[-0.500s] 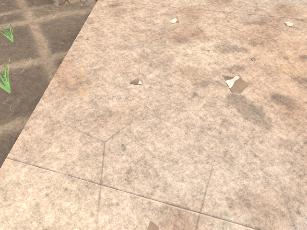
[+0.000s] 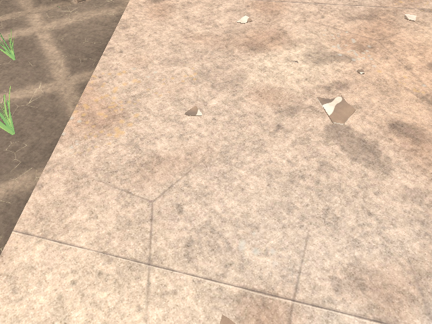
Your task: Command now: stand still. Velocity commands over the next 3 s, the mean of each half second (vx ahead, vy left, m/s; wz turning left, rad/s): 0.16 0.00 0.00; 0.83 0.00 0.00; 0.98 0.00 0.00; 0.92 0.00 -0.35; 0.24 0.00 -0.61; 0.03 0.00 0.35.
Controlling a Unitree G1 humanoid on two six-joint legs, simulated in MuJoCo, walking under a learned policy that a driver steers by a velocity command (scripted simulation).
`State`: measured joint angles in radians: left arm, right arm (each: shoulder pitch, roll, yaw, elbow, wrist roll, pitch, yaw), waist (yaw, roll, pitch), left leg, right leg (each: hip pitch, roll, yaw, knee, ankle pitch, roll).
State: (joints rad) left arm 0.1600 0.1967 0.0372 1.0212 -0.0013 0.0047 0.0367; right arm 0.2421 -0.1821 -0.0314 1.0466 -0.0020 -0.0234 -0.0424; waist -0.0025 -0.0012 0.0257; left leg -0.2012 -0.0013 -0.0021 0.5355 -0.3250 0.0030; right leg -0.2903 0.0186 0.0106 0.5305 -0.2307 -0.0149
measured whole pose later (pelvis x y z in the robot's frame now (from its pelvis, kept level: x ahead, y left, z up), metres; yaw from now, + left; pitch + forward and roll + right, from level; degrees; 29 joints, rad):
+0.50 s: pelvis +0.04 -0.01 +0.01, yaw +0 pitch +1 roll +0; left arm 0.19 0.21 0.06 1.05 -0.04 -0.08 0.00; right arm 0.41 -0.21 -0.07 1.07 0.03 -0.08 -0.03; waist -0.03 0.03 -0.04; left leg -0.11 0.03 -0.01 0.40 -0.31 0.01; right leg -0.41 -0.03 -0.04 0.80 -0.36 -0.07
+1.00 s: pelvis +0.31 -0.05 -0.02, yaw -1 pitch +3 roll +0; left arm 0.54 0.18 0.03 1.07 0.02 -0.12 0.00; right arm -0.10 -0.22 -0.03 0.76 -0.03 -0.04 0.06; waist 0.09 0.00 0.02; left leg -0.69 0.05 0.12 0.62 -0.03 0.11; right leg 0.30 0.01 -0.06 -0.01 -0.35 -0.01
